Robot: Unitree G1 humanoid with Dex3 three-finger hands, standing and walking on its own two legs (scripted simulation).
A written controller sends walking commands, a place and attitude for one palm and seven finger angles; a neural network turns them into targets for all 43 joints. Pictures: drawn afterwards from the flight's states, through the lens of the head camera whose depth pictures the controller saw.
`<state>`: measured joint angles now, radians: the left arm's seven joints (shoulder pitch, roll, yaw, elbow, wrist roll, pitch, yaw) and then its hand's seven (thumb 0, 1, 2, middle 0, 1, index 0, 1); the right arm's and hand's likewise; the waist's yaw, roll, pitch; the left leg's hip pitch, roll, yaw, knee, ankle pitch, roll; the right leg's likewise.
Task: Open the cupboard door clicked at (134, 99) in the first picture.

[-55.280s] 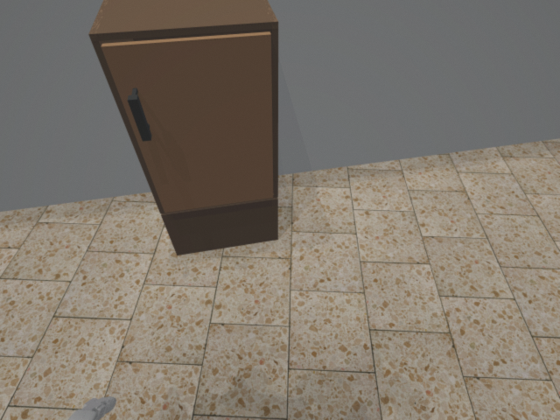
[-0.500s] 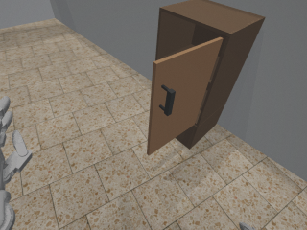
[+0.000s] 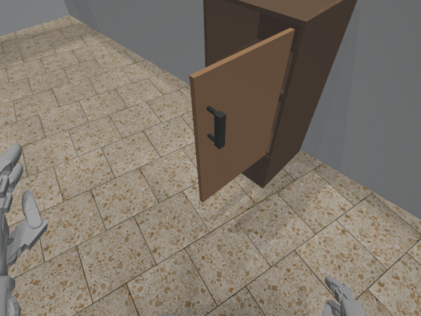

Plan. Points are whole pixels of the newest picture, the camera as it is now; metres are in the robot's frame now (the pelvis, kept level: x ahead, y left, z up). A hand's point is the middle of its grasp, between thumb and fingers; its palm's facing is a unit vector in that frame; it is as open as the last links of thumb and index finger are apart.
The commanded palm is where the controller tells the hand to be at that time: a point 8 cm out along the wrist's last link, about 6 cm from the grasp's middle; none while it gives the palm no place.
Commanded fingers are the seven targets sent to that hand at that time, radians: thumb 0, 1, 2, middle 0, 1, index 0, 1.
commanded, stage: stop stepping back and stand still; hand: left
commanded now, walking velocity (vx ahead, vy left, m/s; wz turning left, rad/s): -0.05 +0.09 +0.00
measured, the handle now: (215, 127) +0.62 +0.03 -0.04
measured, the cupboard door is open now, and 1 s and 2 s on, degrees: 85 85 85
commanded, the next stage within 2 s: let the arm hang, fingers relaxed in 0.78 s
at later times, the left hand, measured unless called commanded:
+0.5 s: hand (23, 214) +0.22 +0.28 +0.16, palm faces +0.38 -0.80 -0.46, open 7.4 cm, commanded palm +0.16 +0.32 +0.18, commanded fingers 0.00 0.90 0.90 -0.20 -0.30 -0.20 -0.30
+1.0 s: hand (60, 258) +0.21 +0.29 +0.01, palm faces +0.13 -0.86 -0.49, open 7.4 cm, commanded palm none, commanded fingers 0.00 0.90 0.90 -0.20 -0.30 -0.20 -0.30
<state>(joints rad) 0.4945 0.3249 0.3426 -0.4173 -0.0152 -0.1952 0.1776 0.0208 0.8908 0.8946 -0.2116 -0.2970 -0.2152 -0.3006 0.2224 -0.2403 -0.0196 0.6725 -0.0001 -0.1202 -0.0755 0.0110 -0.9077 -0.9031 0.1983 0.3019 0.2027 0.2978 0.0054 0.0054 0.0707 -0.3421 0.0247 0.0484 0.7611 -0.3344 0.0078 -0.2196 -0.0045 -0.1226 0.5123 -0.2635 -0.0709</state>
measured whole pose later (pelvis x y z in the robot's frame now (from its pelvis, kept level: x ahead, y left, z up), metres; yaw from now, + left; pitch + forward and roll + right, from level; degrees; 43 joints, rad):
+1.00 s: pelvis +0.00 +0.04 +0.00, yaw +0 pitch +1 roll -1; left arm 0.32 0.36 0.15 0.15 0.02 -0.05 0.04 0.01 0.90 0.90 -0.20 -0.30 -0.20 -0.30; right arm 0.14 -0.31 -0.01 0.78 -0.01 -0.07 0.02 0.01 -0.91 -0.90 0.20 0.30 0.20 0.30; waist 0.01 0.08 0.01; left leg -0.31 -0.02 0.05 0.52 -0.24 0.05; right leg -0.29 -0.03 -0.11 0.51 -0.25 -0.01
